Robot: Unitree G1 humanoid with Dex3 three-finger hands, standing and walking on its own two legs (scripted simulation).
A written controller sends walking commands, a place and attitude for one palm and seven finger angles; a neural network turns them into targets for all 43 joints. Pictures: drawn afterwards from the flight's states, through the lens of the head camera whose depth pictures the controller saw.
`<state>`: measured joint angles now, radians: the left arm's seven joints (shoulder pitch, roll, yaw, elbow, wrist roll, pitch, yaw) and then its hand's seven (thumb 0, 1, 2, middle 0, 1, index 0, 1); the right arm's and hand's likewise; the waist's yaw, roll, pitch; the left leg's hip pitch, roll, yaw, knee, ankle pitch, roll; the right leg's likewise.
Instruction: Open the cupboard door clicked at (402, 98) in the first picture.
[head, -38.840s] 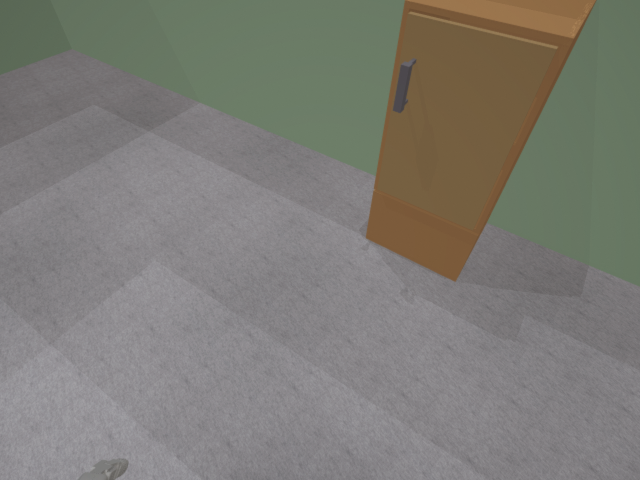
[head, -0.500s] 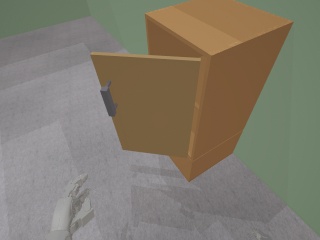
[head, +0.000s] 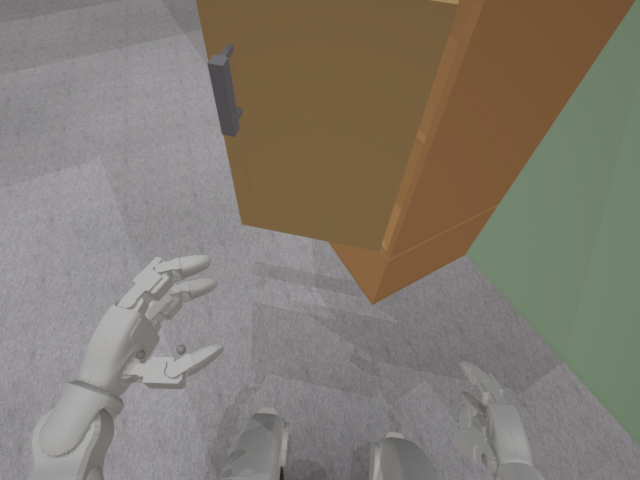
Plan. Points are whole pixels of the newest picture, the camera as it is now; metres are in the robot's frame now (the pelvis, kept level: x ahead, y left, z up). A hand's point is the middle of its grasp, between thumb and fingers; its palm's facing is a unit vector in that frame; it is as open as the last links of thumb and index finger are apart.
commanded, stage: raise the hand with hooked fingers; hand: left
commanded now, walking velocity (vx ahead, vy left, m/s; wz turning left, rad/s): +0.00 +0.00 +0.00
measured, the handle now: (229, 91) +0.67 +0.21 +0.07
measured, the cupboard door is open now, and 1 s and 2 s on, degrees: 48 48 48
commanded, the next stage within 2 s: move the hooked fingers beside the handle in 1.40 s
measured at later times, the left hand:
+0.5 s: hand (128, 310) +0.27 +0.24 +0.07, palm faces -0.12 -0.99 -0.06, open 13.1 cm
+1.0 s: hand (105, 261) +0.32 +0.27 +0.09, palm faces -0.12 -0.99 -0.06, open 14.0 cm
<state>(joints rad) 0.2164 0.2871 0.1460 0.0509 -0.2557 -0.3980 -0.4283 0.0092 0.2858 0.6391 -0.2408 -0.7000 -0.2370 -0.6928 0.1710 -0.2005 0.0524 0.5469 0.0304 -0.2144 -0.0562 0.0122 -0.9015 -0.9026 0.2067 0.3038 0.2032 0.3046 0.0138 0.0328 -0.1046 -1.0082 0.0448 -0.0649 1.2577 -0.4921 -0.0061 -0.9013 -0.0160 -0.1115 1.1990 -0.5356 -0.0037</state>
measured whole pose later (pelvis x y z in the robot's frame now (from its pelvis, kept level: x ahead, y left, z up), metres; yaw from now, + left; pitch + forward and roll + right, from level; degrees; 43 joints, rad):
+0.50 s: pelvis +0.02 +0.02 +0.02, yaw -1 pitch +14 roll -4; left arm 0.20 0.36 0.30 0.12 -0.32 -0.32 -0.45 0.00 -0.29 0.39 -0.29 -1.08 -0.28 -1.07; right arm 0.25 -0.26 0.02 0.52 0.04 -0.24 -0.07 0.01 -0.90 -0.90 0.21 0.30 0.20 0.30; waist -0.03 0.00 -0.10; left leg -0.90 0.04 -0.02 1.13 -0.47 0.02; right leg -0.81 -0.02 -0.07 1.07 -0.49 0.02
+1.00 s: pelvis +0.03 +0.00 +0.03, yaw -1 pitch +15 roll -3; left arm -0.02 0.48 0.45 0.42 -0.38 -0.28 -0.64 -0.01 -0.49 0.30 -0.30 -1.20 -0.29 -1.19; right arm 0.27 -0.29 0.03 0.54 0.04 -0.20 -0.06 0.01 -0.90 -0.90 0.21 0.30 0.20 0.30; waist -0.02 0.03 -0.10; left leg -0.89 0.05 -0.03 1.10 -0.47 0.00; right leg -0.80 -0.01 -0.08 1.04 -0.50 0.00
